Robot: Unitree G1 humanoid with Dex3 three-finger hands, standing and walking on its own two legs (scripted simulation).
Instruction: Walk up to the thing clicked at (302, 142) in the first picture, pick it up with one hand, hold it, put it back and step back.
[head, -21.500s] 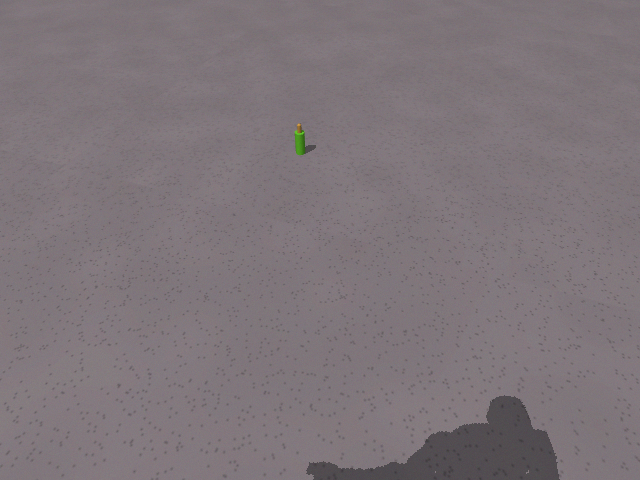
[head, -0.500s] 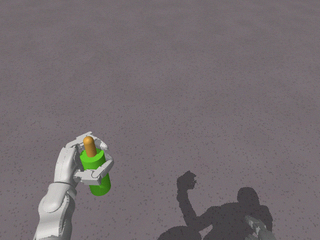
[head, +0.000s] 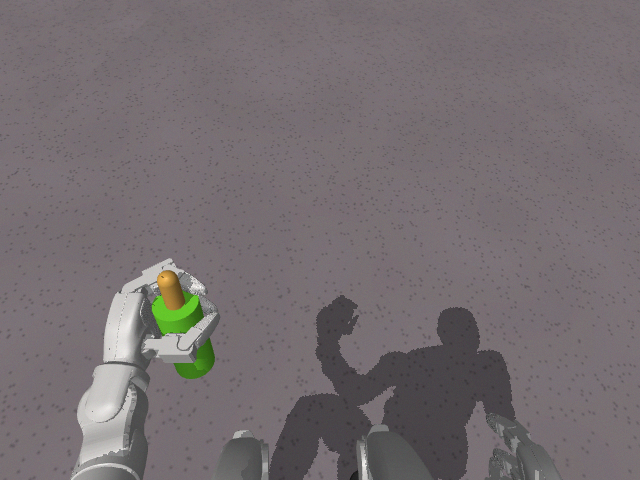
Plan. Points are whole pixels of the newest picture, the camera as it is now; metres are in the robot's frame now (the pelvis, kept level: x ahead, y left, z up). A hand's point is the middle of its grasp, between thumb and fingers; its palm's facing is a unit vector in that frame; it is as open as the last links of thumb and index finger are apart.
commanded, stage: crouch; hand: left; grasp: from the side
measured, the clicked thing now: (182, 322) +0.33 +0.17 -0.02
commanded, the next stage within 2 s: lower in 1.52 s
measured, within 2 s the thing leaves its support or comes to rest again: neither
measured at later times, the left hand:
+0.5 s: hand (221, 363) +0.35 +0.16 -0.26, palm faces -0.08 -1.00 -0.02, open 6.5 cm
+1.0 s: hand (229, 375) +0.35 +0.16 -0.39, palm faces -0.07 -1.00 -0.02, open 6.5 cm
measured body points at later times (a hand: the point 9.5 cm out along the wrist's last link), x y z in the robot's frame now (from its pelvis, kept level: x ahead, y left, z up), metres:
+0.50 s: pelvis -0.04 -0.01 -0.22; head +0.14 +0.01 +0.19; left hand +0.34 +0.21 -0.26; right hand +0.12 -0.26 -0.35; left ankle +0.04 +0.13 -0.64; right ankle +0.04 -0.13 -0.64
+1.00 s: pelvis -0.06 +0.00 -0.33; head +0.14 +0.05 +0.07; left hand +0.35 +0.21 -0.38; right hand +0.05 -0.27 -0.45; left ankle +0.04 +0.13 -0.64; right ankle +0.03 -0.13 -0.64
